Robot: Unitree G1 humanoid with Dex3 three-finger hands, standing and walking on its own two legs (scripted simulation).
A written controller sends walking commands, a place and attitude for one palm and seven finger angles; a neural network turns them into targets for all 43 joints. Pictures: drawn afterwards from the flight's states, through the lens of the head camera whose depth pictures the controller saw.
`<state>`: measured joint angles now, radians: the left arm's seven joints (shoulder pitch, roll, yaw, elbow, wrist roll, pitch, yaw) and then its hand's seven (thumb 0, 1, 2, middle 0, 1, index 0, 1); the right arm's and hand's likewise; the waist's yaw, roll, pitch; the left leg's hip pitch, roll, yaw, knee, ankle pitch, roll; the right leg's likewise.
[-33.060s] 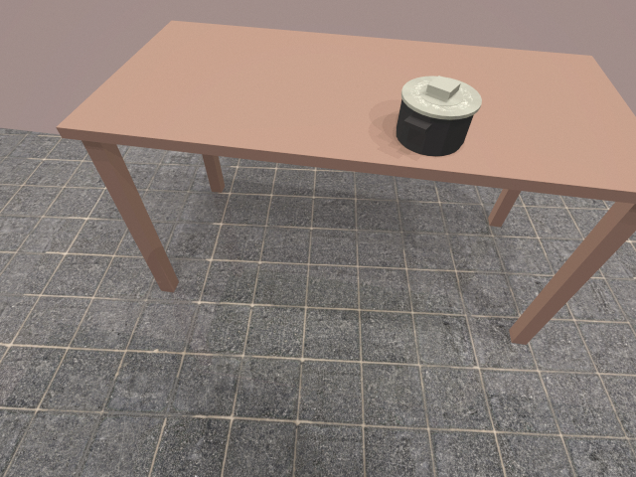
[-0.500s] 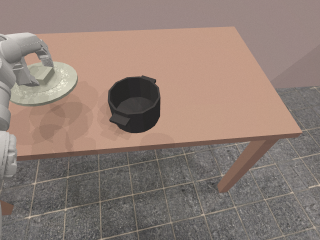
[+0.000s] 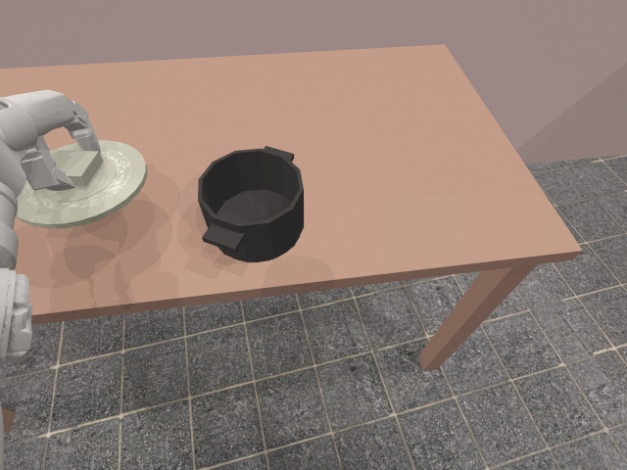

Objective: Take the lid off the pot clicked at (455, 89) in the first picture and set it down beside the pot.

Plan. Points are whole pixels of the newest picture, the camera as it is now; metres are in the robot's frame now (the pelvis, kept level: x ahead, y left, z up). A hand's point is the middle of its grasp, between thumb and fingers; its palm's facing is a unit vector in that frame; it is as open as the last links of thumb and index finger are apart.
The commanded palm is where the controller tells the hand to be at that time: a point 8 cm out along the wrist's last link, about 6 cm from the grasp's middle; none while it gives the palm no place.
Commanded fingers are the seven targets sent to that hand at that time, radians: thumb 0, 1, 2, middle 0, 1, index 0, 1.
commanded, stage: lower the lid onto the table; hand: left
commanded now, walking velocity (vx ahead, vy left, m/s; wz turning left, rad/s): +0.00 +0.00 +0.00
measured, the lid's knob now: (73, 167) +0.48 +0.30 +0.12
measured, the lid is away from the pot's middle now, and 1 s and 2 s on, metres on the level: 0.22 0.23 0.23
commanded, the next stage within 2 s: open the fingers wide in 2.00 s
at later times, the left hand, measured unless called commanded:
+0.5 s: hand (62, 186) +0.45 +0.30 +0.11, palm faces -0.47 -0.14 -0.87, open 8.6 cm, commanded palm +0.48 +0.31 +0.18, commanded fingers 0.00 0.55 1.03 -0.87 -1.09 -0.74 -1.03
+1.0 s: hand (70, 199) +0.46 +0.31 +0.08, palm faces -0.49 -0.14 -0.86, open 8.6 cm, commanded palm +0.48 +0.32 +0.15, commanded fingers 0.00 0.55 1.03 -0.87 -1.09 -0.74 -1.03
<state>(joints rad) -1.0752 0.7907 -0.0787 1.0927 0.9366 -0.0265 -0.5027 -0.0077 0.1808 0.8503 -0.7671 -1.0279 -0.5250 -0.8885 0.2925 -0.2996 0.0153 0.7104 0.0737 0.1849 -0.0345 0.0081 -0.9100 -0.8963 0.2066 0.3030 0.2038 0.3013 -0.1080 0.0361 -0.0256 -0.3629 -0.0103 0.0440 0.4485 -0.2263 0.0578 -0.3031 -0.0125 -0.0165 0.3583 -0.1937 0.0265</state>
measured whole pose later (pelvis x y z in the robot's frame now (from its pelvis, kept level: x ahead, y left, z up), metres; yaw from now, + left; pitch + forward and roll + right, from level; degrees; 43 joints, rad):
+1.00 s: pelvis +0.00 +0.00 -0.01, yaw -1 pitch +12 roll -2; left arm -1.02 0.81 -0.03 1.17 0.98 -0.11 -0.42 0.00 0.19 0.85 -0.77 -1.03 -0.52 -0.89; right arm 0.34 -0.29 0.01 0.72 0.07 0.17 -0.07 0.01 -0.91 -0.90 0.21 0.30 0.21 0.30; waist -0.14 0.01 -0.04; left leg -0.49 0.01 0.06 0.56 -0.27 0.06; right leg -0.43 0.00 0.00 0.45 -0.22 0.03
